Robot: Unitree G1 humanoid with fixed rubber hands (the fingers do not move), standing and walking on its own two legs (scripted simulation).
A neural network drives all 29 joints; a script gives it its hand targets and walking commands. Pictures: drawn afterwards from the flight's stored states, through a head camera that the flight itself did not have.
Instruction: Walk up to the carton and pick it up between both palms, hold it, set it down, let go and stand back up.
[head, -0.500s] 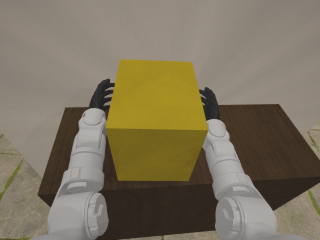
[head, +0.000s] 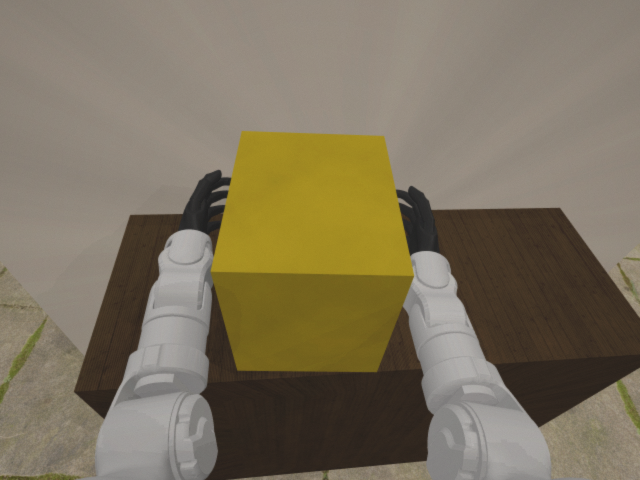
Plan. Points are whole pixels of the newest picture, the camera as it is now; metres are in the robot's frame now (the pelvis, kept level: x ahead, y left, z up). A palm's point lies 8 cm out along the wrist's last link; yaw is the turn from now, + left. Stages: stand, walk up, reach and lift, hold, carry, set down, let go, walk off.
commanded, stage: set down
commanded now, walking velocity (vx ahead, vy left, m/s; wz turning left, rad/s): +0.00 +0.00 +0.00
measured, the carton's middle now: (310, 253) +0.40 -0.01 +0.05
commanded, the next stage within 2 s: none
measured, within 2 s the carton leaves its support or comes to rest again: rests again in 0.36 s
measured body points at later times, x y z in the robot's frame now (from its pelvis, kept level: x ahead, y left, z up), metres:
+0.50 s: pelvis +0.01 +0.00 +0.00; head +0.02 +0.03 +0.45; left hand +0.42 +0.13 +0.08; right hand +0.38 -0.16 +0.07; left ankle -0.01 +0.12 -0.75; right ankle +0.00 -0.14 -0.75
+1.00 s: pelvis +0.01 +0.00 +0.00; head +0.03 +0.02 +0.45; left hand +0.42 +0.13 +0.07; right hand +0.38 -0.16 +0.07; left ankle -0.01 +0.12 -0.75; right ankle +0.00 -0.14 -0.75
